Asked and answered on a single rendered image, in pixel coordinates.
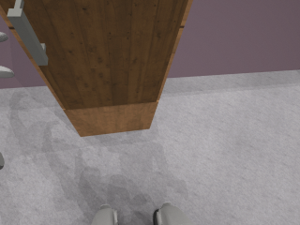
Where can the robot left hand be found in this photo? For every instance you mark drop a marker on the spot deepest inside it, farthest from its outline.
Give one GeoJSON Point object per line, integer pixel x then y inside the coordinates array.
{"type": "Point", "coordinates": [4, 71]}

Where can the robot thigh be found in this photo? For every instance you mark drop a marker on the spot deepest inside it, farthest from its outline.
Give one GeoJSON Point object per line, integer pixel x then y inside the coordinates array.
{"type": "Point", "coordinates": [172, 215]}
{"type": "Point", "coordinates": [106, 216]}

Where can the left robot thigh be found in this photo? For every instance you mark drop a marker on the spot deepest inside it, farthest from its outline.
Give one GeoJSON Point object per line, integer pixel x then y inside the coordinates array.
{"type": "Point", "coordinates": [106, 216]}

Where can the right robot thigh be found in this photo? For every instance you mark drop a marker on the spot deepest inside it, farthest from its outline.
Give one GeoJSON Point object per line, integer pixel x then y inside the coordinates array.
{"type": "Point", "coordinates": [172, 215]}

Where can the handle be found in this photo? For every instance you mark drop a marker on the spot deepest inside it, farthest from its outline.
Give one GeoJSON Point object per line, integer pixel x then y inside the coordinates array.
{"type": "Point", "coordinates": [27, 34]}

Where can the cupboard door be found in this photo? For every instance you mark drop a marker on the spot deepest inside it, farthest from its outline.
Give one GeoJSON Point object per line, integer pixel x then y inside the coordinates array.
{"type": "Point", "coordinates": [105, 52]}

